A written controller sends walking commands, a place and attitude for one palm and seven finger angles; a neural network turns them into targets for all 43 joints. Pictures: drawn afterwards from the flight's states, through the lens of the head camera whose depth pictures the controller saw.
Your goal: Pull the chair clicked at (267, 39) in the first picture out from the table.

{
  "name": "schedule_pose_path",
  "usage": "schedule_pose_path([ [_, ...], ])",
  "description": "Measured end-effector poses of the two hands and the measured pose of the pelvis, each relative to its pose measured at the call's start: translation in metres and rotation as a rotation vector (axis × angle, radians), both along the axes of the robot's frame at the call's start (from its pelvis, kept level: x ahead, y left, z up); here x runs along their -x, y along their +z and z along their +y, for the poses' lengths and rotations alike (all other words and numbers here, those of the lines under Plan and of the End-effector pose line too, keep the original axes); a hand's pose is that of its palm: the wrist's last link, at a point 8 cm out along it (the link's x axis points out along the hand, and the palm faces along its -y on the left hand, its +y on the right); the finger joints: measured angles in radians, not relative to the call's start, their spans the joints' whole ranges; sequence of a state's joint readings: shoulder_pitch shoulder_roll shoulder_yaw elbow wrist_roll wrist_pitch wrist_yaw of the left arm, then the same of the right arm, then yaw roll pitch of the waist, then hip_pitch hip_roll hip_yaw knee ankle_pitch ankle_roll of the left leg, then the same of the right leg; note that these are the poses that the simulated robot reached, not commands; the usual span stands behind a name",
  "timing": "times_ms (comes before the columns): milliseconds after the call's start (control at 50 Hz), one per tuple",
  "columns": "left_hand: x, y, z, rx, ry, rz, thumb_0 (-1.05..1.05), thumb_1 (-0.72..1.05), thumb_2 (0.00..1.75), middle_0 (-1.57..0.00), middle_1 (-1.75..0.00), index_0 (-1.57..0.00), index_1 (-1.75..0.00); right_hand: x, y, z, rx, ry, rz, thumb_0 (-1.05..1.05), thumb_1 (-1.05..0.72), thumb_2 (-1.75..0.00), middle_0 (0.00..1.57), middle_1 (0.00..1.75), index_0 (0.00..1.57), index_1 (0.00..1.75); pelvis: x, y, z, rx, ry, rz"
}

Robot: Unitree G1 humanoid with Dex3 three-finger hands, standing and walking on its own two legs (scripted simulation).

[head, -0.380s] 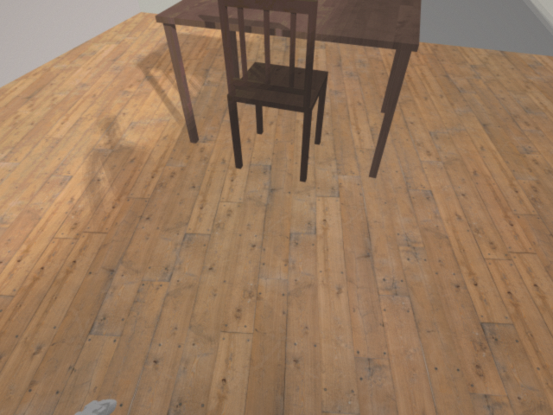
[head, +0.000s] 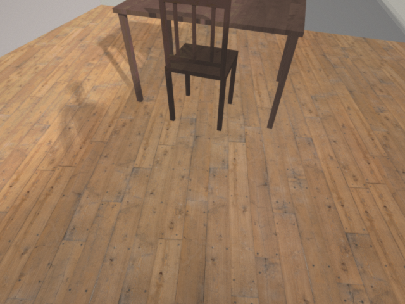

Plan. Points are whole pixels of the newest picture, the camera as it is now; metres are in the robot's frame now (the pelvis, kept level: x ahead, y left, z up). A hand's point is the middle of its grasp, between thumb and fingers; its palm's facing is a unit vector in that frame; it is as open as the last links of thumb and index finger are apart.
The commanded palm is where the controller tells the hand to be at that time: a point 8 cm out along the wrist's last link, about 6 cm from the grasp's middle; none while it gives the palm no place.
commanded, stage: stand and wait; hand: left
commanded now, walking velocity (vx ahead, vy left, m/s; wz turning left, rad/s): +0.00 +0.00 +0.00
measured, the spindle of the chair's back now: (194, 33) +1.50 +0.14 -0.09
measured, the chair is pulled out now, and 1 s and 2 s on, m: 0.00 0.00 0.00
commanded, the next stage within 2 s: look at it before walking up in 0.50 s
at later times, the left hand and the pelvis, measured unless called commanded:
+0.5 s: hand out of the picture +0.07 +0.25 -0.16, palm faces -0.04 -0.95 -0.32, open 7.3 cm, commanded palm none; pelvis +0.00 +0.01 +0.00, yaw +0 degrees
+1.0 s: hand out of the picture +0.07 +0.24 -0.15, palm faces -0.04 -0.95 -0.32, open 7.3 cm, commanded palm none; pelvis +0.01 +0.00 +0.00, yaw -1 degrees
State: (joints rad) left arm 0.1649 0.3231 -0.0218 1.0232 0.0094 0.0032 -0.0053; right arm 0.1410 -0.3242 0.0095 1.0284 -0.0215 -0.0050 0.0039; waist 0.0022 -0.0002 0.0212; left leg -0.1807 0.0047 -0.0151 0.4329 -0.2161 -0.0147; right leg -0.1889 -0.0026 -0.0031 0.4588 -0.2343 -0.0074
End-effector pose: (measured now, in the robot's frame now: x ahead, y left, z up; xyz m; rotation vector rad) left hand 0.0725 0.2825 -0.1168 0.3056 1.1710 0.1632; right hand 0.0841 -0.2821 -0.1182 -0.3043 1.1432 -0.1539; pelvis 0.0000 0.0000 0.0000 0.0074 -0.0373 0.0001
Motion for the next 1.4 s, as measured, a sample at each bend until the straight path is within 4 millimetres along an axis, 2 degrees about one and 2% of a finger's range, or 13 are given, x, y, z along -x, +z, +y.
schedule_pose_path([
  [160, 0.02, -0.004, 0.005, -0.005, 0.017, 0.064, 0.0, 0.91, 0.9, -0.2, -0.3, -0.21, -0.3, 0.029, -0.004, -0.004, 0.008, -0.03, 0.084, 0.01, -0.9, -0.9, 0.2, 0.3, 0.2, 0.3, 0.003, 0.001, 0.001, 0.002, -0.002, 0.003],
  [300, 0.023, -0.005, 0.009, -0.006, 0.019, 0.079, 0.0, 0.91, 0.9, -0.2, -0.3, -0.21, -0.3, 0.039, -0.005, -0.001, 0.007, -0.046, 0.111, 0.01, -0.9, -0.9, 0.2, 0.3, 0.2, 0.3, 0.002, 0.002, 0.004, 0.003, -0.005, 0.006],
  [420, 0.016, -0.004, 0.01, -0.005, 0.015, 0.069, 0.0, 0.91, 0.9, -0.2, -0.3, -0.21, -0.3, 0.035, -0.005, 0.003, 0.0, -0.047, 0.103, 0.01, -0.9, -0.9, 0.2, 0.3, 0.2, 0.3, 0.001, 0.002, 0.006, 0.003, -0.007, 0.008],
  [620, 0.003, -0.001, 0.01, -0.004, 0.007, 0.041, 0.0, 0.91, 0.9, -0.2, -0.3, -0.21, -0.3, 0.016, -0.003, 0.008, -0.008, -0.038, 0.062, 0.01, -0.9, -0.9, 0.2, 0.3, 0.2, 0.3, -0.003, 0.003, 0.008, 0.001, -0.009, 0.008],
  [800, -0.001, -0.001, 0.009, -0.005, 0.008, 0.038, 0.0, 0.91, 0.9, -0.2, -0.3, -0.21, -0.3, 0.006, 0.0, 0.007, -0.004, -0.033, 0.044, 0.01, -0.9, -0.9, 0.2, 0.3, 0.2, 0.3, -0.007, 0.004, 0.007, 0.0, -0.01, 0.007],
  [1200, 0.007, -0.002, 0.004, -0.004, 0.016, 0.063, 0.0, 0.91, 0.9, -0.2, -0.3, -0.21, -0.3, 0.014, -0.001, 0.001, -0.002, -0.044, 0.071, 0.01, -0.9, -0.9, 0.2, 0.3, 0.2, 0.3, -0.008, 0.005, 0.002, 0.001, -0.014, 0.003],
  [1300, 0.016, -0.011, -0.006, 0.029, 0.042, 0.079, 0.0, 0.91, 0.9, -0.2, -0.3, -0.21, -0.3, 0.024, -0.009, 0.013, -0.023, -0.047, 0.113, 0.01, -0.9, -0.9, 0.2, 0.3, 0.2, 0.3, -0.016, 0.002, 0.003, 0.007, -0.004, 0.007],
  [1400, 0.039, -0.029, -0.015, 0.109, 0.113, 0.12, 0.0, 0.91, 0.9, -0.2, -0.3, -0.21, -0.3, 0.035, -0.013, 0.04, -0.046, -0.046, 0.195, 0.01, -0.91, -0.9, 0.2, 0.3, 0.19, 0.3, -0.034, -0.001, 0.016, 0.025, 0.034, 0.019],
])
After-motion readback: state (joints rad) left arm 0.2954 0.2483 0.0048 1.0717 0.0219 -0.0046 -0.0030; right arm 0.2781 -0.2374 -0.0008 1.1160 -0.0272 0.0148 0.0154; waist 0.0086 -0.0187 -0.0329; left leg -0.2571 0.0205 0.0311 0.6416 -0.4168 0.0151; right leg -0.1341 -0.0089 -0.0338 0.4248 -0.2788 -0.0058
